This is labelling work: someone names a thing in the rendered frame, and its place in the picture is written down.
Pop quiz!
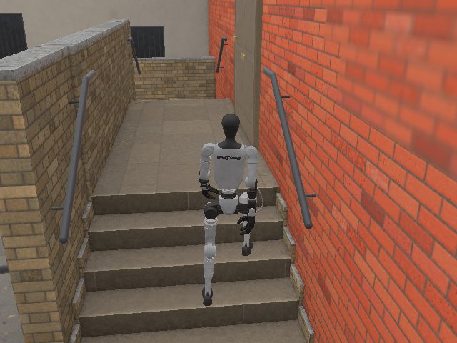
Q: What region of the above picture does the right robot forearm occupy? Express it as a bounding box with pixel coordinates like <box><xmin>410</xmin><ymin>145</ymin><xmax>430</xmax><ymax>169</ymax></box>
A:
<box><xmin>247</xmin><ymin>178</ymin><xmax>258</xmax><ymax>217</ymax></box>

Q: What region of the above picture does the robot right hand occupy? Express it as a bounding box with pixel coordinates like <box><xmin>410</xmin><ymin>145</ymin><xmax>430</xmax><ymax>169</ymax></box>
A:
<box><xmin>237</xmin><ymin>214</ymin><xmax>255</xmax><ymax>235</ymax></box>

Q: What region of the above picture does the left robot forearm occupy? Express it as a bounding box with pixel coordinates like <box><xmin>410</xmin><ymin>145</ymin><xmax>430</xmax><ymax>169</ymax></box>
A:
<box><xmin>199</xmin><ymin>171</ymin><xmax>209</xmax><ymax>190</ymax></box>

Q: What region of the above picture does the humanoid robot torso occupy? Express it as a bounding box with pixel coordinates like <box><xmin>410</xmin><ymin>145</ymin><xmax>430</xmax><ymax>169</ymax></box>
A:
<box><xmin>213</xmin><ymin>142</ymin><xmax>246</xmax><ymax>215</ymax></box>

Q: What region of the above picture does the robot head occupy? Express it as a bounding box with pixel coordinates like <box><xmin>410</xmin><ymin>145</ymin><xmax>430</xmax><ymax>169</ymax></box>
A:
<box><xmin>218</xmin><ymin>114</ymin><xmax>242</xmax><ymax>149</ymax></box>

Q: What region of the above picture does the robot left upper arm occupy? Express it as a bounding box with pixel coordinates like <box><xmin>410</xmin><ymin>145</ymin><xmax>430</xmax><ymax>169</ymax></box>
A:
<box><xmin>199</xmin><ymin>143</ymin><xmax>215</xmax><ymax>180</ymax></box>

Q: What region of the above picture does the robot right upper arm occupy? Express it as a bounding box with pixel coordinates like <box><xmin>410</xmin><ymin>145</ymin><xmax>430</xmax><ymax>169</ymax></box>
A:
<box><xmin>245</xmin><ymin>145</ymin><xmax>258</xmax><ymax>187</ymax></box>

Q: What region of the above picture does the robot left hand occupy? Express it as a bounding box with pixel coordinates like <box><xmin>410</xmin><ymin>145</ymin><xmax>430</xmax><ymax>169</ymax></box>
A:
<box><xmin>202</xmin><ymin>185</ymin><xmax>219</xmax><ymax>200</ymax></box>

